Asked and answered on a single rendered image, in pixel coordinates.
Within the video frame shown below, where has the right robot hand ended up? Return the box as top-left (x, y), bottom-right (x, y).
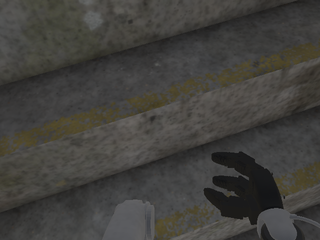
top-left (203, 151), bottom-right (285, 225)

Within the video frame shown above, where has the left robot thigh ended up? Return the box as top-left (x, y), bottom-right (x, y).
top-left (102, 199), bottom-right (155, 240)

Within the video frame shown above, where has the robot right forearm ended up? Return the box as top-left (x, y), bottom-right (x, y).
top-left (257, 208), bottom-right (305, 240)

